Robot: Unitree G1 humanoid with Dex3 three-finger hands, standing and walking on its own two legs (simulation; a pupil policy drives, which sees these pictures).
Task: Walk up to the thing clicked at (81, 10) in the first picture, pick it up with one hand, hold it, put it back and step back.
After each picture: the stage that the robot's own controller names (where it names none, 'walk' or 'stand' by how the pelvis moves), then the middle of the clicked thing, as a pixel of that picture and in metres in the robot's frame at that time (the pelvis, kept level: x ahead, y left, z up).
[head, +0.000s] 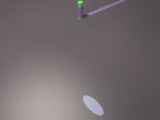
stand; (80, 10) +1.98 +0.03 -0.65
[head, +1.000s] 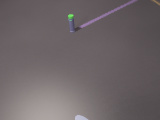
walk; (71, 23) +1.84 +0.28 -0.64
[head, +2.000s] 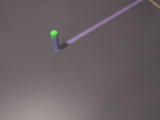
walk; (55, 41) +1.25 +0.37 -0.65
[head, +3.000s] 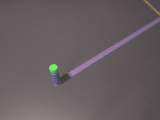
walk; (55, 75) +0.81 +0.29 -0.65
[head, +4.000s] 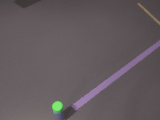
walk; (58, 113) +0.48 +0.17 -0.63
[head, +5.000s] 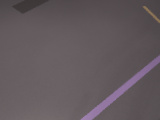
stand; out of the picture +0.30 +0.17 -0.64
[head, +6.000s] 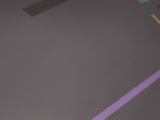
stand; out of the picture +0.29 +0.15 -0.65
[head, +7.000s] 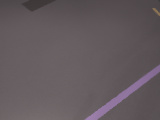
stand; out of the picture +0.30 +0.15 -0.65
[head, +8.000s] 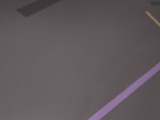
stand; out of the picture +0.29 +0.16 -0.66
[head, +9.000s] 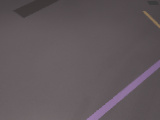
stand; out of the picture +0.29 +0.17 -0.66
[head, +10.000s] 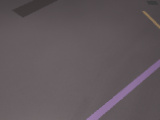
stand; out of the picture +0.28 +0.17 -0.66
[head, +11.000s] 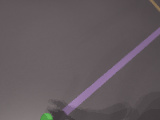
go down; out of the picture +0.31 +0.18 -0.60
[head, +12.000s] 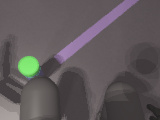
go down; (33, 72) +0.36 +0.23 -0.26
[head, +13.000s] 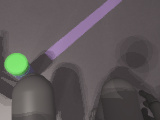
close in; (23, 70) +0.36 +0.24 -0.23
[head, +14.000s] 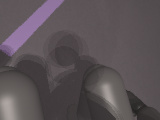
close in; out of the picture +0.32 +0.27 -0.14
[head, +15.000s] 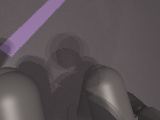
lift; out of the picture +0.34 +0.28 -0.14
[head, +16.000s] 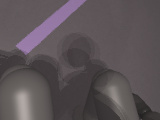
lift; out of the picture +0.27 +0.28 -0.12
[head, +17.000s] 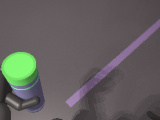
lift; (28, 88) +0.30 +0.17 +0.05
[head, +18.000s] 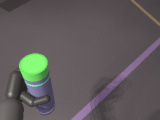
hold; (40, 89) +0.31 +0.14 +0.05
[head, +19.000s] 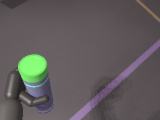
hold; (39, 88) +0.31 +0.15 +0.04
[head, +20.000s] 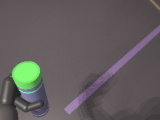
crouch; (34, 93) +0.30 +0.17 -0.01
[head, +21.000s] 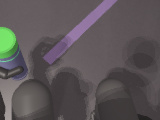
lower; (11, 59) +0.39 +0.23 -0.07
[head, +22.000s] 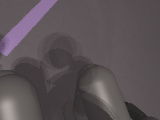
lower; out of the picture +0.36 +0.28 -0.15
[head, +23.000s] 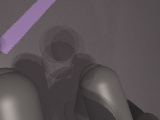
lower; out of the picture +0.34 +0.29 -0.15
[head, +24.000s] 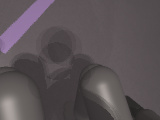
lower; out of the picture +0.34 +0.29 -0.15
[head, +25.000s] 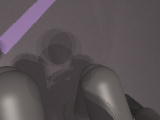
lower; out of the picture +0.33 +0.29 -0.15
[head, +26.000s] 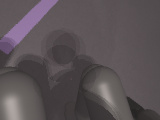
open; out of the picture +0.33 +0.26 -0.15
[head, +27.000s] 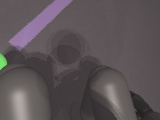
stand; out of the picture +0.31 +0.25 -0.16
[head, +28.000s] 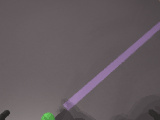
stand; out of the picture +0.29 +0.18 -0.52
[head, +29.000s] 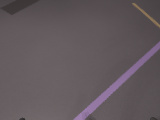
stand; out of the picture +0.29 +0.18 -0.59
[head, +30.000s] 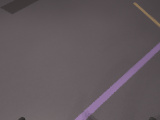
stand; out of the picture +0.28 +0.17 -0.60
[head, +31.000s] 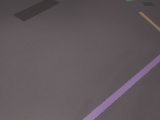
stand; out of the picture +0.32 +0.16 -0.65
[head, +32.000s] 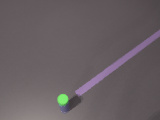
walk; (64, 104) +0.42 +0.13 -0.63
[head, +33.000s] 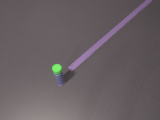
walk; (59, 75) +0.67 +0.21 -0.62
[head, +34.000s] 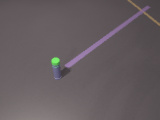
stand; (56, 69) +0.91 +0.22 -0.64
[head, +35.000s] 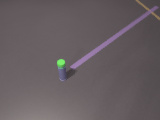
stand; (62, 70) +0.88 +0.19 -0.66
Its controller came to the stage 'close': yes
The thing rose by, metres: 0.67
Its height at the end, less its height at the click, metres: +0.00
